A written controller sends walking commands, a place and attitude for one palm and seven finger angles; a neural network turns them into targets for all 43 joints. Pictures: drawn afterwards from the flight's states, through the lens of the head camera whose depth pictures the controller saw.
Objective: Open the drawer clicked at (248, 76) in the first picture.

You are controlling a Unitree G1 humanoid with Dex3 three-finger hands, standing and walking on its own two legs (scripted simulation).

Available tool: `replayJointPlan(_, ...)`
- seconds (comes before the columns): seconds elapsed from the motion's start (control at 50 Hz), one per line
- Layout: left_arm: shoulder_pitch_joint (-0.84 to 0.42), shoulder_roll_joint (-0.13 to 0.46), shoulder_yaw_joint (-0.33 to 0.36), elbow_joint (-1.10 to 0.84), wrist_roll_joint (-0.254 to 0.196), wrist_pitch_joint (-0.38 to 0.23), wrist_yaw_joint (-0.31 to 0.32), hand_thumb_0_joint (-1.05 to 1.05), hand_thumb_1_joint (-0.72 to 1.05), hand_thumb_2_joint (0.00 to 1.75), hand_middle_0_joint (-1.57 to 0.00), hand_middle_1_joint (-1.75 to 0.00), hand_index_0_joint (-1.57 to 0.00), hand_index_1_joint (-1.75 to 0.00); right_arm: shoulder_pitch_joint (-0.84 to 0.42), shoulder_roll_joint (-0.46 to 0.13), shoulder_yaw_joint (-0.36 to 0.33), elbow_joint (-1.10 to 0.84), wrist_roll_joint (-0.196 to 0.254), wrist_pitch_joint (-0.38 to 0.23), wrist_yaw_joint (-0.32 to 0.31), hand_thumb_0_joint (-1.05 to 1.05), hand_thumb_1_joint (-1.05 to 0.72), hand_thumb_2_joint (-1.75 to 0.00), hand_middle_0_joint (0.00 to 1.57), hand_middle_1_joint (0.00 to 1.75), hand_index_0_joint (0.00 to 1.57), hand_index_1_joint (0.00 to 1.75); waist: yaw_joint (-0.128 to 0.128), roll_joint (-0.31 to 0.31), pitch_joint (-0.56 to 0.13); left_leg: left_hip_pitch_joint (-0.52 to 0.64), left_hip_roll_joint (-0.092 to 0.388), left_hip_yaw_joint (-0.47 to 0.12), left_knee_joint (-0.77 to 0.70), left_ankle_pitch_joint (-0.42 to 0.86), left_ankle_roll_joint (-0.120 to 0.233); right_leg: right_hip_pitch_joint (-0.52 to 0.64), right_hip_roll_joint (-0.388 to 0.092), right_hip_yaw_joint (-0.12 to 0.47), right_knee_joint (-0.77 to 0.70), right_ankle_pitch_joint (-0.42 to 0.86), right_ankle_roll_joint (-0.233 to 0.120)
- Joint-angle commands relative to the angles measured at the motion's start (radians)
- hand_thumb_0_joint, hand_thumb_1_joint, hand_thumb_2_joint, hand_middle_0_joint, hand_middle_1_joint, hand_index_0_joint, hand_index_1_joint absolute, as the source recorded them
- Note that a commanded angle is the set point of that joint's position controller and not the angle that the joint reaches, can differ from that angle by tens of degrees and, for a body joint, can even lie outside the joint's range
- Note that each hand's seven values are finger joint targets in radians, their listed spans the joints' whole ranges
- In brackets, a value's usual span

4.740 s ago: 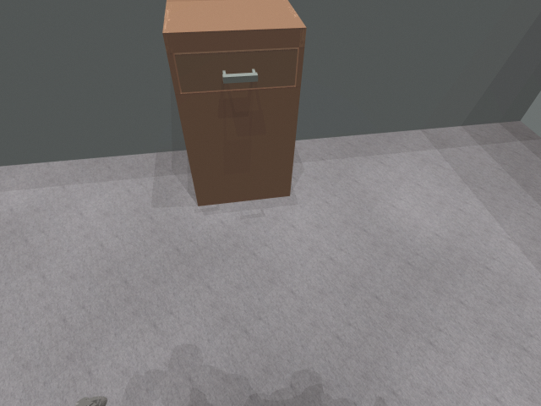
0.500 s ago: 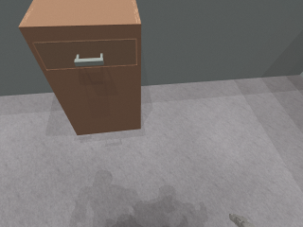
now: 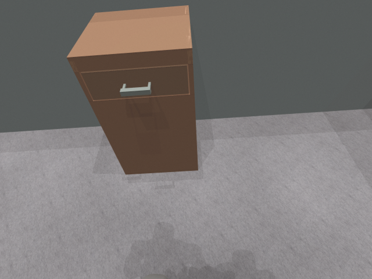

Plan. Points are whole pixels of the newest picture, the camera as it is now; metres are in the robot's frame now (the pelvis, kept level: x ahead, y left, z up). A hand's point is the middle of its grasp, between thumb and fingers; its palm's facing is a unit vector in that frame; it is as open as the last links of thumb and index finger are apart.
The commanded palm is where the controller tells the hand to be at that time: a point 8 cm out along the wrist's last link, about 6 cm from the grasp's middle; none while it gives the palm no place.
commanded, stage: take the last steps up to it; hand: left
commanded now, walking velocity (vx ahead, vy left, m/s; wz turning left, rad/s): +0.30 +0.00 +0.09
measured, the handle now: (136, 88) +0.82 +0.26 -0.08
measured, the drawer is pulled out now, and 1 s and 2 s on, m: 0.00 0.00 0.00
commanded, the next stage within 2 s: come to a stop and stand still in 1.00 s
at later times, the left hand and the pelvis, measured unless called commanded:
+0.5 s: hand out of the picture -0.03 +0.21 -0.18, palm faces +0.11 -0.99 -0.13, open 7.4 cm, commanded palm none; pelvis +0.06 +0.05 +0.00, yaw +2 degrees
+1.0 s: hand (143, 213) +0.32 +0.16 -0.16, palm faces +0.03 -0.98 -0.22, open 7.4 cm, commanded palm none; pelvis +0.23 -0.02 -0.01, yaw +2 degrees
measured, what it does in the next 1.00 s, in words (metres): walks ahead: left foot, then right foot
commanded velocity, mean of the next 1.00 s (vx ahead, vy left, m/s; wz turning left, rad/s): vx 0.27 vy -0.03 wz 0.01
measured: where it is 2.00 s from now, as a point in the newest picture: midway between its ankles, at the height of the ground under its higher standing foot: (200, 277)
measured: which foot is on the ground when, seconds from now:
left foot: up 0.00-0.34, down 0.36-0.86, up 0.88-1.00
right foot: down 0.00-0.38, up 0.40-0.82, down 0.84-1.00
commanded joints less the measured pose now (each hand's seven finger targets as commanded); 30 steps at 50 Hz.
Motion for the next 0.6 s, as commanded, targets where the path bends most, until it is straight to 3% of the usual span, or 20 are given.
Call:
replayJointPlan(0.0, 0.066, 0.178, 0.049, -0.024, -0.001, -0.036, 0.013, 0.0, 0.9, 0.9, -0.2, -0.3, -0.2, -0.3, 0.016, -0.053, -0.015, -0.048, -0.016, -0.033, 0.004, 0.0, -0.9, -0.9, 0.2, 0.3, 0.2, 0.3, 0.023, -0.197, -0.019, -0.107, 0.061, 0.01, 0.056, 0.084, -0.016, 0.083, -0.245, 0.208, -0.313, 0.049, -0.063)
replayJointPlan(0.06, 0.147, 0.166, 0.048, 0.02, 0.005, -0.046, 0.008, 0.0, 0.9, 0.9, -0.2, -0.3, -0.2, -0.3, -0.033, -0.036, -0.013, -0.048, -0.02, -0.043, 0.011, 0.0, -0.9, -0.9, 0.2, 0.3, 0.2, 0.3, 0.054, -0.188, 0.031, -0.118, 0.086, 0.042, -0.05, 0.093, -0.011, 0.082, -0.255, 0.238, -0.373, -0.118, -0.067)
replayJointPlan(0.16, 0.22, 0.186, 0.047, 0.088, 0.01, -0.053, -0.002, 0.0, 0.9, 0.9, -0.2, -0.3, -0.2, -0.3, -0.072, -0.014, 0.001, -0.046, -0.014, -0.064, 0.016, 0.0, -0.9, -0.9, 0.2, 0.3, 0.2, 0.3, 0.08, -0.185, 0.034, -0.078, 0.092, 0.093, -0.255, 0.047, 0.007, 0.117, -0.268, 0.247, -0.4, -0.177, -0.1)
replayJointPlan(0.24, 0.226, 0.188, 0.048, 0.13, 0.009, -0.051, -0.006, 0.0, 0.9, 0.9, -0.2, -0.3, -0.2, -0.3, -0.053, 0.0, 0.011, -0.035, -0.007, -0.08, 0.013, 0.0, -0.9, -0.9, 0.2, 0.3, 0.2, 0.3, 0.064, -0.199, 0.022, 0.021, 0.079, 0.125, -0.387, 0.024, 0.027, 0.087, -0.258, 0.229, -0.378, -0.162, -0.106)
replayJointPlan(0.28, 0.204, 0.18, 0.048, 0.144, 0.002, -0.046, -0.007, 0.0, 0.9, 0.9, -0.2, -0.3, -0.2, -0.3, 0.017, 0.01, 0.017, -0.008, -0.008, -0.091, 0.006, 0.0, -0.9, -0.9, 0.2, 0.3, 0.2, 0.3, 0.024, -0.178, 0.016, 0.173, 0.065, 0.163, -0.525, 0.102, 0.031, 0.001, -0.217, 0.172, -0.325, -0.189, -0.079)
replayJointPlan(0.3, 0.183, 0.17, 0.046, 0.147, -0.003, -0.041, -0.008, 0.0, 0.9, 0.9, -0.2, -0.3, -0.2, -0.3, 0.085, 0.002, 0.017, 0.02, -0.007, -0.1, -0.001, 0.0, -0.9, -0.9, 0.2, 0.3, 0.2, 0.3, -0.01, -0.125, 0.009, 0.308, 0.055, 0.184, -0.613, 0.146, 0.03, -0.08, -0.181, 0.129, -0.27, -0.221, -0.052)
replayJointPlan(0.32, 0.184, 0.129, 0.037, 0.146, -0.006, -0.039, -0.013, 0.0, 0.9, 0.9, -0.2, -0.3, -0.2, -0.3, 0.159, -0.038, 0.01, 0.049, -0.006, -0.109, -0.012, 0.0, -0.9, -0.9, 0.2, 0.3, 0.2, 0.3, -0.041, 0.013, -0.011, 0.454, 0.112, 0.099, -0.676, 0.079, 0.045, -0.199, -0.129, 0.082, -0.144, -0.219, -0.013)
replayJointPlan(0.34, 0.166, 0.074, 0.026, 0.123, -0.008, -0.036, -0.022, 0.0, 0.9, 0.9, -0.2, -0.3, -0.2, -0.3, 0.243, -0.119, -0.012, 0.069, -0.013, -0.11, -0.022, 0.0, -0.9, -0.9, 0.2, 0.3, 0.2, 0.3, -0.076, 0.215, 0.002, 0.52, 0.307, -0.18, -0.791, -0.119, 0.117, -0.362, -0.034, -0.012, 0.097, -0.216, 0.033)
replayJointPlan(0.36, 0.103, 0.058, 0.02, 0.082, -0.002, -0.04, -0.023, 0.0, 0.9, 0.9, -0.2, -0.3, -0.2, -0.3, 0.331, -0.175, -0.022, 0.081, -0.018, -0.106, -0.031, 0.0, -0.9, -0.9, 0.2, 0.3, 0.2, 0.3, -0.109, 0.212, 0.041, 0.487, 0.444, -0.375, -0.907, -0.186, 0.196, -0.459, 0.009, -0.02, 0.308, -0.265, 0.042)
replayJointPlan(0.38, 0.058, 0.077, 0.026, 0.072, 0.011, -0.033, -0.019, 0.0, 0.9, 0.9, -0.2, -0.3, -0.2, -0.3, 0.309, -0.157, -0.015, 0.085, -0.018, -0.109, -0.035, 0.0, -0.9, -0.9, 0.2, 0.3, 0.2, 0.3, -0.101, 0.213, 0.065, 0.429, 0.445, -0.374, -0.927, -0.194, 0.205, -0.48, -0.022, 0.053, 0.449, -0.255, 0.032)
replayJointPlan(0.4, 0.056, 0.085, 0.033, 0.084, 0.009, -0.031, -0.024, 0.0, 0.9, 0.9, -0.2, -0.3, -0.2, -0.3, 0.252, -0.112, -0.003, 0.072, -0.013, -0.113, -0.038, 0.0, -0.9, -0.9, 0.2, 0.3, 0.2, 0.3, -0.073, 0.17, 0.104, 0.375, 0.415, -0.312, -0.929, -0.142, 0.201, -0.493, -0.053, 0.084, 0.521, -0.18, 0.03)
replayJointPlan(0.42, 0.072, 0.079, 0.037, 0.103, 0.009, -0.03, -0.033, 0.0, 0.9, 0.9, -0.2, -0.3, -0.2, -0.3, 0.198, -0.067, 0.005, 0.056, -0.011, -0.119, -0.04, 0.0, -0.9, -0.9, 0.2, 0.3, 0.2, 0.3, -0.046, 0.109, 0.135, 0.323, 0.377, -0.225, -0.93, -0.061, 0.188, -0.468, -0.074, 0.094, 0.541, -0.105, 0.035)
replayJointPlan(0.44, 0.096, 0.078, 0.038, 0.12, 0.009, -0.031, -0.04, 0.0, 0.9, 0.9, -0.2, -0.3, -0.2, -0.3, 0.177, -0.041, 0.015, 0.05, -0.008, -0.128, -0.042, 0.0, -0.9, -0.9, 0.2, 0.3, 0.2, 0.3, -0.023, 0.066, 0.122, 0.293, 0.343, -0.166, -0.932, 0.02, 0.174, -0.427, -0.081, 0.098, 0.544, -0.047, 0.04)
replayJointPlan(0.46, 0.124, 0.059, 0.037, 0.131, 0.008, -0.026, -0.041, 0.0, 0.9, 0.9, -0.2, -0.3, -0.2, -0.3, 0.17, -0.038, 0.019, 0.048, -0.006, -0.137, -0.044, 0.0, -0.9, -0.9, 0.2, 0.3, 0.2, 0.3, -0.005, 0.06, 0.111, 0.295, 0.318, -0.108, -0.927, 0.117, 0.169, -0.411, -0.079, 0.092, 0.547, -0.004, 0.05)
replayJointPlan(0.5, 0.14, 0.054, 0.035, 0.136, 0.006, -0.019, -0.041, 0.0, 0.9, 0.9, -0.2, -0.3, -0.2, -0.3, 0.182, -0.036, 0.02, 0.058, -0.002, -0.148, -0.047, 0.0, -0.9, -0.9, 0.2, 0.3, 0.2, 0.3, 0.01, 0.075, 0.077, 0.342, 0.292, -0.03, -0.907, 0.29, 0.175, -0.418, -0.078, 0.083, 0.537, 0.045, 0.064)
replayJointPlan(0.54, 0.1, 0.06, 0.036, 0.122, 0.004, -0.016, -0.039, 0.0, 0.9, 0.9, -0.2, -0.3, -0.2, -0.3, 0.224, -0.026, 0.021, 0.074, -0.001, -0.153, -0.049, 0.0, -0.9, -0.9, 0.2, 0.3, 0.2, 0.3, 0.006, 0.05, 0.081, 0.372, 0.292, -0.01, -0.897, 0.414, 0.182, -0.444, -0.079, 0.077, 0.517, 0.066, 0.072)
replayJointPlan(0.58, 0.049, 0.054, 0.036, 0.101, 0.002, -0.012, -0.041, 0.0, 0.9, 0.9, -0.2, -0.3, -0.2, -0.3, 0.242, -0.028, 0.018, 0.087, -0.003, -0.153, -0.05, 0.0, -0.9, -0.9, 0.2, 0.3, 0.2, 0.3, 0.004, 0.06, 0.096, 0.381, 0.296, 0.019, -0.889, 0.458, 0.191, -0.457, -0.089, 0.071, 0.444, 0.083, 0.077)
